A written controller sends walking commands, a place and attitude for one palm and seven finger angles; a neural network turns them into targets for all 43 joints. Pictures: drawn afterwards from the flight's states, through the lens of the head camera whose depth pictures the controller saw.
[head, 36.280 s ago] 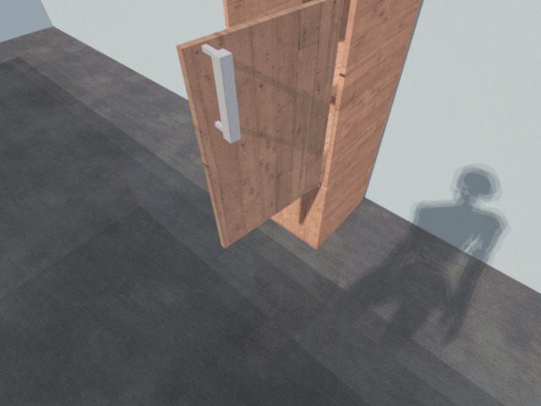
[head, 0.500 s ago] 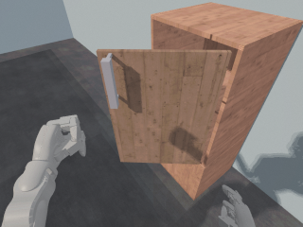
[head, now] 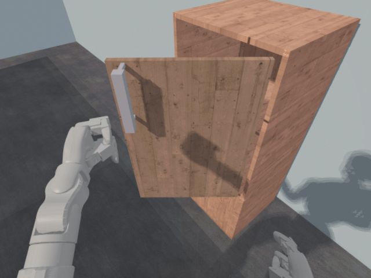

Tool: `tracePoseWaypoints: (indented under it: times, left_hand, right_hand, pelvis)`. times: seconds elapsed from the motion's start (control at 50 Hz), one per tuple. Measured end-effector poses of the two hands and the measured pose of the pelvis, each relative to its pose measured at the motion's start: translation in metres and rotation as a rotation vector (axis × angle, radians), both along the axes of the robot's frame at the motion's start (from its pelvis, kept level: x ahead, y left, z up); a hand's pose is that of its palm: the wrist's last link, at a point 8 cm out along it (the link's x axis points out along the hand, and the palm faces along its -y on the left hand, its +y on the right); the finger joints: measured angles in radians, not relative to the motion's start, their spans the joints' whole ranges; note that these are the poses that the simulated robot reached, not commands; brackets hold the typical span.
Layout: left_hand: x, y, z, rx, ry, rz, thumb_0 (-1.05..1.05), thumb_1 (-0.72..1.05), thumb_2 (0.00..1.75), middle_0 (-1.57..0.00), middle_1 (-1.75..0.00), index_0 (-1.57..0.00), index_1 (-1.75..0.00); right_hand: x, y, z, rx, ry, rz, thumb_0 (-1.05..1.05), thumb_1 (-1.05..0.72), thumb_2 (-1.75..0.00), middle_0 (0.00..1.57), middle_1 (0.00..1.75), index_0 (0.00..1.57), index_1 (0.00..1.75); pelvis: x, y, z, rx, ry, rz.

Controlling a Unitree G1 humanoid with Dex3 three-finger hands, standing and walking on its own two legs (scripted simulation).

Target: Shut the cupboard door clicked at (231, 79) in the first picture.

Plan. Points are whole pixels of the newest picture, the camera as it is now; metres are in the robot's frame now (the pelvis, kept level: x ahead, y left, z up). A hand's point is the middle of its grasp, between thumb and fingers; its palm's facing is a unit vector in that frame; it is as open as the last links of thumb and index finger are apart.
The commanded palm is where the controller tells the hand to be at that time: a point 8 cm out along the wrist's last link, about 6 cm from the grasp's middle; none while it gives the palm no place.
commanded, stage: bring the fist close to the handle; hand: left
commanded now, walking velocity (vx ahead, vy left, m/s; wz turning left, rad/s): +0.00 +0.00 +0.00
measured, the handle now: (126, 99) +0.49 +0.20 +0.16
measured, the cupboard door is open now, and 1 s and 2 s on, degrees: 51 51 37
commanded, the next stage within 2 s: push the door shut along its arc in 0.78 s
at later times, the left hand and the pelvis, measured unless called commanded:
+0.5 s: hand (138, 118) +0.40 +0.15 +0.17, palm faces +0.11 -0.99 +0.00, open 3.1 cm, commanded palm +0.36 +0.20 +0.17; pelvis +0.01 +0.00 +0.00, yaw -2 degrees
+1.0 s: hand (136, 122) +0.39 +0.15 +0.17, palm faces +0.11 -0.99 -0.01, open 3.1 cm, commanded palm +0.37 +0.20 +0.17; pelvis +0.01 -0.01 +0.00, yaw -1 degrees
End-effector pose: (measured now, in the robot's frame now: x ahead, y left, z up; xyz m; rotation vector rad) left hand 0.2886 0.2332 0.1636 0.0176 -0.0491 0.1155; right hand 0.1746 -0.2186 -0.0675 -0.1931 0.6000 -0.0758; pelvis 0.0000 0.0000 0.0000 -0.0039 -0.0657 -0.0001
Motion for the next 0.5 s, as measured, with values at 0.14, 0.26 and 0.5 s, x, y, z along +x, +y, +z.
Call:
tracePoseWaypoints:
  times: [0.14, 0.26, 0.5]
  left_hand:
    - [0.034, -0.011, 0.004, -0.008, 0.015, -0.017, 0.02, 0.90, 0.90, -1.30, -1.50, -1.30, -1.50]
    - [0.059, -0.016, 0.002, -0.019, 0.041, -0.012, 0.02, 0.90, 0.90, -1.30, -1.50, -1.30, -1.50]
    - [0.089, -0.031, 0.001, -0.024, 0.037, -0.010, 0.02, 0.90, 0.90, -1.30, -1.50, -1.30, -1.50]
  right_hand:
    - [-0.008, -0.005, -0.007, -0.002, 0.048, -0.026, 0.01, -0.90, -0.90, 0.21, 0.30, 0.20, 0.30]
    - [-0.018, -0.012, -0.013, 0.004, 0.096, -0.061, 0.01, -0.90, -0.90, 0.21, 0.30, 0.20, 0.30]
    - [-0.038, -0.027, -0.024, 0.001, 0.185, -0.120, 0.01, -0.90, -0.90, 0.21, 0.30, 0.20, 0.30]
  pelvis:
    - [0.001, -0.001, 0.000, 0.001, 0.017, -0.002]
    - [0.004, -0.001, 0.001, 0.004, 0.032, -0.014]
    - [0.011, -0.002, 0.001, 0.008, 0.057, -0.029]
